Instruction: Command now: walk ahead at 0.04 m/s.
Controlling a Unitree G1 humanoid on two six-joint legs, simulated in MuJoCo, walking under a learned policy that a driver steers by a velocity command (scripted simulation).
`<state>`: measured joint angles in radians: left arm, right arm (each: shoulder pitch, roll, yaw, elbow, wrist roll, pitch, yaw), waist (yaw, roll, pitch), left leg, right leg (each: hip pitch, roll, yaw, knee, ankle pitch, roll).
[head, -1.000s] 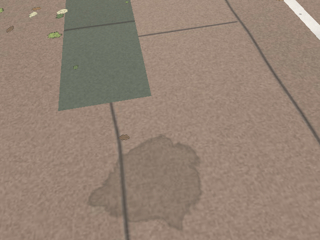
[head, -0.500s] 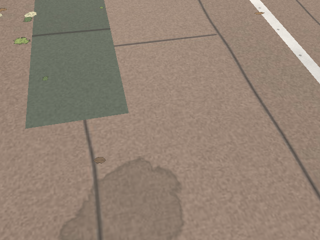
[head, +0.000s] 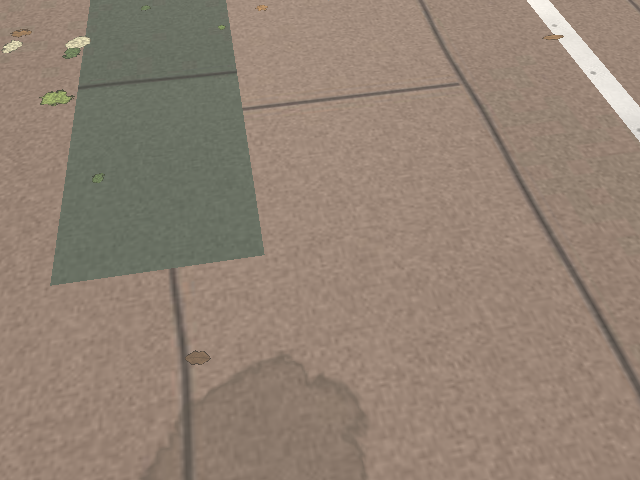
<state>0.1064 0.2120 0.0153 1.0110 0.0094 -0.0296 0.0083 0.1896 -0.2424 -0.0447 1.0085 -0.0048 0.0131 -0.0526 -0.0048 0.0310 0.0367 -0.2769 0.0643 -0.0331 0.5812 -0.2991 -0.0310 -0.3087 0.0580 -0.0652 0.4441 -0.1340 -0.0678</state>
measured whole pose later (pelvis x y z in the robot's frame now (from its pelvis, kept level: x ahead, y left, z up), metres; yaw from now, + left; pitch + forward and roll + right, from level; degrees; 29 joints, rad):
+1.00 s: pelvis +0.25 +0.15 +0.00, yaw +21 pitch +3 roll -1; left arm -0.08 0.26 0.05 0.83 -0.02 -0.11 -0.05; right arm 0.45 -0.23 -0.07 0.96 0.01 -0.08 -0.03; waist -0.08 -0.04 0.03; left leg 0.13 -0.04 -0.08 0.21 -0.38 0.06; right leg -0.59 -0.01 -0.03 0.47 0.08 -0.04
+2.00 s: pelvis +0.79 +0.37 +0.00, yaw +4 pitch +1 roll +3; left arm 0.07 0.26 0.06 0.78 -0.02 -0.02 -0.05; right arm 0.31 -0.27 -0.08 0.91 0.00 -0.08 -0.02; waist -0.07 -0.03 0.03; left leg 0.07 0.00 0.28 0.24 -0.33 -0.02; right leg -0.64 -0.10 -0.02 0.68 -0.04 -0.05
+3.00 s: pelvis +1.16 +0.34 +0.00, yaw -4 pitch +2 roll +1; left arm 0.22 0.26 0.07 0.80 0.02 0.01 0.06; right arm 0.15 -0.31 -0.09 0.77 0.01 0.02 -0.01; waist 0.00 0.03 0.03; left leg -0.52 -0.06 -0.04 0.93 -0.44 -0.02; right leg -0.26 -0.03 -0.01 0.51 -0.29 0.00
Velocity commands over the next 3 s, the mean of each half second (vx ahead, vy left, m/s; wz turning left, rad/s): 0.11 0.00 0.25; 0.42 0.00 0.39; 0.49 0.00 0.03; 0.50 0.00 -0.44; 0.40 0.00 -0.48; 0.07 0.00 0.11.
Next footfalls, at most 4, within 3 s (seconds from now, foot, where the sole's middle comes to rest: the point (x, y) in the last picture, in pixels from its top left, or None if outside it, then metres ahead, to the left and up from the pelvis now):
0.02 left None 0.05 0.15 -0.77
0.58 left None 0.09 0.19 -0.77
1.06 right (278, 471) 0.51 0.13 -0.77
1.56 left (126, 390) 0.70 0.47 -0.77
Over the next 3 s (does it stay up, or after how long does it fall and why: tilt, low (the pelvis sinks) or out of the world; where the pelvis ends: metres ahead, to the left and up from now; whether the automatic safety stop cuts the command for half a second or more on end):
stays up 1.16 0.34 0.00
